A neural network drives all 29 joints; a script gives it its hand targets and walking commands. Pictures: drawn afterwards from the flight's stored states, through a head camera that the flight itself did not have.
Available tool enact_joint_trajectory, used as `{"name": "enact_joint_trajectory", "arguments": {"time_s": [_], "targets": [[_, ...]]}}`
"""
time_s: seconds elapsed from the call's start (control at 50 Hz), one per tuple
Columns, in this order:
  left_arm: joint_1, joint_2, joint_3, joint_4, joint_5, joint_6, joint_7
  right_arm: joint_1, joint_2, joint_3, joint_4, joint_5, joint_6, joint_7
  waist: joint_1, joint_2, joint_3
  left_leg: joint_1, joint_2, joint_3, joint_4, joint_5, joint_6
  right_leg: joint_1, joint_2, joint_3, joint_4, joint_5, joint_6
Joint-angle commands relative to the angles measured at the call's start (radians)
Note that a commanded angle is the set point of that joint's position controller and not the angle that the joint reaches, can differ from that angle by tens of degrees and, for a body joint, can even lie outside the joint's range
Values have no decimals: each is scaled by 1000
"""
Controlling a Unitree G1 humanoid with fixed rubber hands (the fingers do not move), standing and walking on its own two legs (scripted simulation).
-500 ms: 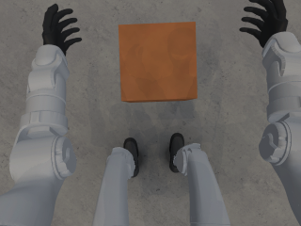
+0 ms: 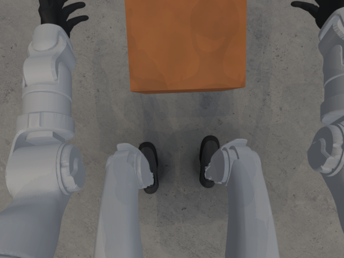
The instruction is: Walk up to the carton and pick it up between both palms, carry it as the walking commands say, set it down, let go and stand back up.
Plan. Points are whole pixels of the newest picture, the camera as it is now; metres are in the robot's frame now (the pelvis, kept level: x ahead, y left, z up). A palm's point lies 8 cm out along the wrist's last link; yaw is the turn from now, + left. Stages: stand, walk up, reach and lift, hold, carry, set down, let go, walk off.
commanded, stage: reach and lift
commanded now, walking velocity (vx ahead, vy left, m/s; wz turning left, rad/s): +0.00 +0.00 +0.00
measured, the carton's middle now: (184, 43) +0.56 -0.04 -0.40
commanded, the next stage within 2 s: none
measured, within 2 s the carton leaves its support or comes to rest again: neither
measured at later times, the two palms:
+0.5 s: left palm (92, 46) +0.53 +0.19 -0.25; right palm (282, 36) +0.53 -0.26 -0.25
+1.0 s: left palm (103, 53) +0.53 +0.19 -0.32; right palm (265, 46) +0.52 -0.25 -0.33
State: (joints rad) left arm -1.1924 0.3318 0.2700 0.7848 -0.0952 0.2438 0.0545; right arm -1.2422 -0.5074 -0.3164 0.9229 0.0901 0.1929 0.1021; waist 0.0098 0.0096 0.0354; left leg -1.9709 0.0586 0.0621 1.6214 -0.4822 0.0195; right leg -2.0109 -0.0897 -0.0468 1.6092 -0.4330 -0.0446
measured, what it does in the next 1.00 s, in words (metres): lowers itself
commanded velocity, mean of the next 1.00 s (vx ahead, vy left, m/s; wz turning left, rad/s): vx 0.00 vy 0.00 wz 0.00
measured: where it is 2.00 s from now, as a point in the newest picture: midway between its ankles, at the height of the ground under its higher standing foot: (178, 173)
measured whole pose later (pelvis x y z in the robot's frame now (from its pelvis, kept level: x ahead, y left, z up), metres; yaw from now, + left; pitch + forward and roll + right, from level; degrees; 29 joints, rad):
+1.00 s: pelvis -0.02 +0.00 -0.17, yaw +0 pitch +32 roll +2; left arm -1.46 0.43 0.06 1.10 -0.33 0.09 0.12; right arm -1.51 -0.56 -0.02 1.21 0.32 0.07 -0.02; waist -0.01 0.03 0.47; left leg -2.21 0.07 0.04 2.25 -0.59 0.02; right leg -2.26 -0.12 -0.02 2.23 -0.53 -0.08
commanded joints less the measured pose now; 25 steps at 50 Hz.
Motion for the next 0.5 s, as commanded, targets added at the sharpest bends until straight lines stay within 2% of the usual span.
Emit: {"name": "enact_joint_trajectory", "arguments": {"time_s": [0.0,0.26,0.48], "targets": [[-251,155,1,-116,-19,-17,5,-259,-194,-3,-125,19,-15,-13,-15,-61,-1166,495,-117,-17,-61,264,-28,694,109,28,-37,335,41],[-326,174,-34,38,-50,-69,28,-322,-182,78,-1,63,-56,-56,-6,-63,-1032,316,-94,-13,142,197,-17,571,88,57,165,287,40],[-377,194,-94,97,-108,-123,56,-387,-198,154,61,124,-106,-98,-17,-55,-1000,302,-86,-22,295,199,-20,502,67,65,320,265,35]]}}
